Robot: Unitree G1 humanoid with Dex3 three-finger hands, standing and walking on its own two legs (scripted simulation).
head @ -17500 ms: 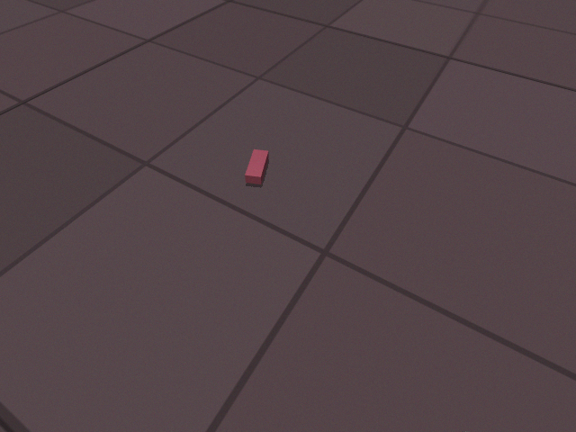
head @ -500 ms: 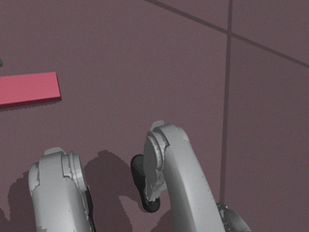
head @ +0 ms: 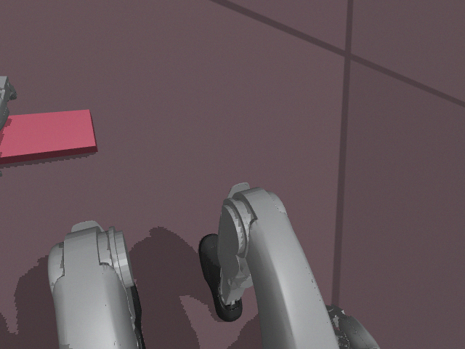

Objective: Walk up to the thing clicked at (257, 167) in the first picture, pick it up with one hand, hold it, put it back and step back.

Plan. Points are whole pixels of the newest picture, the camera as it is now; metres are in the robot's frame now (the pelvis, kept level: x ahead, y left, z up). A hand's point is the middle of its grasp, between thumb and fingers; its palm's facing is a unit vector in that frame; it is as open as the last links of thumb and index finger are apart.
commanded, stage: approach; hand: left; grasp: from above
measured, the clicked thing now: (39, 136) +0.52 +0.24 -0.31
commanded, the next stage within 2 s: close in in 0.62 s
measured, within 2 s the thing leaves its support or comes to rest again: neither
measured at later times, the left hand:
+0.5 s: hand (7, 132) +0.49 +0.26 -0.19, palm faces -0.50 -0.04 -0.87, open 14.2 cm
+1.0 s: hand (12, 127) +0.50 +0.25 -0.19, palm faces -0.47 -0.04 -0.88, open 14.4 cm
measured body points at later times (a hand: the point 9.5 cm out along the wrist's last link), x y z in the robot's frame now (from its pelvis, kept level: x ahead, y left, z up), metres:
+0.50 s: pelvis +0.00 +0.00 +0.00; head +0.27 +0.05 +0.35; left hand +0.51 +0.26 -0.14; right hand +0.00 -0.27 -0.09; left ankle +0.07 +0.11 -0.30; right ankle +0.12 -0.11 -0.30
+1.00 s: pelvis +0.00 +0.00 +0.00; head +0.26 +0.08 +0.36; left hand +0.52 +0.25 -0.14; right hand +0.04 -0.27 -0.08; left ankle +0.07 +0.11 -0.30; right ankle +0.12 -0.11 -0.30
